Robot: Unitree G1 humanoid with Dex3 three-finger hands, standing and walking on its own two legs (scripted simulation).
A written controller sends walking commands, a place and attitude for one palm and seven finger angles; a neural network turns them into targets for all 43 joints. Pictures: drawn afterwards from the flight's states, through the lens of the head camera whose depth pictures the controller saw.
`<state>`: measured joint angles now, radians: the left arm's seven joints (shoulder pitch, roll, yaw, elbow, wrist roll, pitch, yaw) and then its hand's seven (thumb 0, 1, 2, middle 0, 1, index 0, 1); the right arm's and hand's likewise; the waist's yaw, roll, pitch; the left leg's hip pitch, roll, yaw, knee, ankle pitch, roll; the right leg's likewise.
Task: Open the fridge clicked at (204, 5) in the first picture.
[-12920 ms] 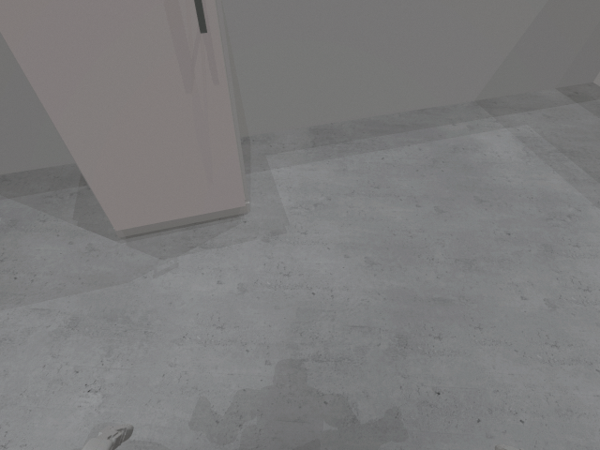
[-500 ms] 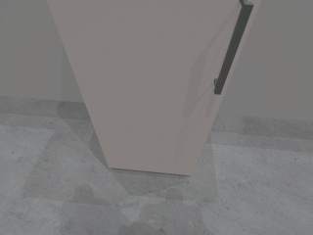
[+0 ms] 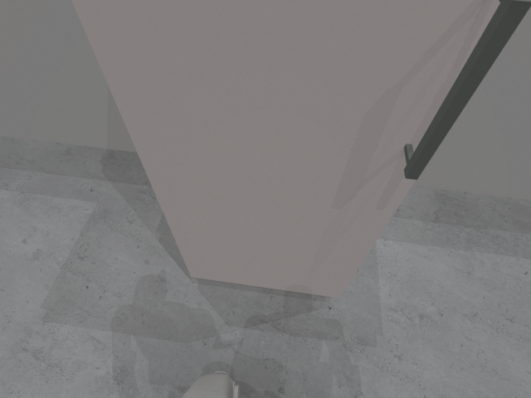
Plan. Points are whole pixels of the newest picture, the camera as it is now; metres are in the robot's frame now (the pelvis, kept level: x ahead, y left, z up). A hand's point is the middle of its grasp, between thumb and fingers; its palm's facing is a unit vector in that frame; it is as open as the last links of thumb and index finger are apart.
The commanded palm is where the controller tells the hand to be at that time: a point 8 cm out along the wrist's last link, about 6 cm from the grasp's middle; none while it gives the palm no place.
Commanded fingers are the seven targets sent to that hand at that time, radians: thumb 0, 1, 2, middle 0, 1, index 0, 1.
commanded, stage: come to a stop and stand still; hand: right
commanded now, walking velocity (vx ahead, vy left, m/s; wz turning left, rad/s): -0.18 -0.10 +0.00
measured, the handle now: (447, 98) +0.47 -0.18 +0.21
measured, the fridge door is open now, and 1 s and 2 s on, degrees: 0 0 0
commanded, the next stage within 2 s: look again from close up in 1.40 s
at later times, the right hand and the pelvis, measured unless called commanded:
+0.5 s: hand out of the picture +0.01 -0.20 -0.18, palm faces +0.12 +0.97 -0.22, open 7.3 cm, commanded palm none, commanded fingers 0.00 -0.90 -0.90 0.20 0.30 0.20 0.30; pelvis -0.02 +0.00 -0.01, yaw -3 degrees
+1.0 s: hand out of the picture -0.01 -0.14 -0.17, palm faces +0.00 +0.97 -0.24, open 7.3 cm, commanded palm none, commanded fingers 0.00 -0.90 -0.90 0.20 0.30 0.20 0.30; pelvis -0.01 +0.03 +0.00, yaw -1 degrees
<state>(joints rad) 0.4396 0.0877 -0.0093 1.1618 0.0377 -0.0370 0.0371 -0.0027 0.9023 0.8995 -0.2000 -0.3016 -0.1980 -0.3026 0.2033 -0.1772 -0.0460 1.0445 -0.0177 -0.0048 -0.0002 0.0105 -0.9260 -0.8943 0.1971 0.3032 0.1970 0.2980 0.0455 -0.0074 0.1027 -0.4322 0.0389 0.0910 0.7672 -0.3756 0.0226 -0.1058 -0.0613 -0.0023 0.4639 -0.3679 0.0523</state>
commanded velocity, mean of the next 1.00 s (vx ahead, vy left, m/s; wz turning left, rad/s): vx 0.01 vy -0.02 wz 0.00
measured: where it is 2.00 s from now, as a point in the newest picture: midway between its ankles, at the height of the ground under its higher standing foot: outside the picture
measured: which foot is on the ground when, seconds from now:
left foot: up 0.00-0.02, down 0.04-0.48, up 0.50-0.82, down 0.84-1.00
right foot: down 0.00-0.04, up 0.06-0.46, down 0.48-1.00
